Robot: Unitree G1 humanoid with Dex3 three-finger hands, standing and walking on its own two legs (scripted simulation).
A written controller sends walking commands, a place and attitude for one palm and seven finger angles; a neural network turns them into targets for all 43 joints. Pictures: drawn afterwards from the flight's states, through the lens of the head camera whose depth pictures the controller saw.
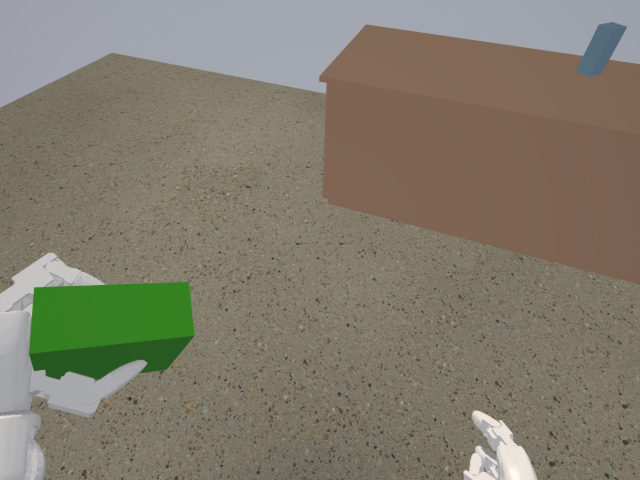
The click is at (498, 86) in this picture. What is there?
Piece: table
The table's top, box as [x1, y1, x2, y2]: [319, 24, 639, 140]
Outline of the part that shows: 319,76 319,81 639,140 639,64 609,60 601,74 587,77 575,71 582,57 579,55 366,24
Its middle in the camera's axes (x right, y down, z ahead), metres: +0.77 -0.58 +1.42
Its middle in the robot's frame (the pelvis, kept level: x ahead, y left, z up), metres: +1.49 -0.69 -0.11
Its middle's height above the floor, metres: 0.66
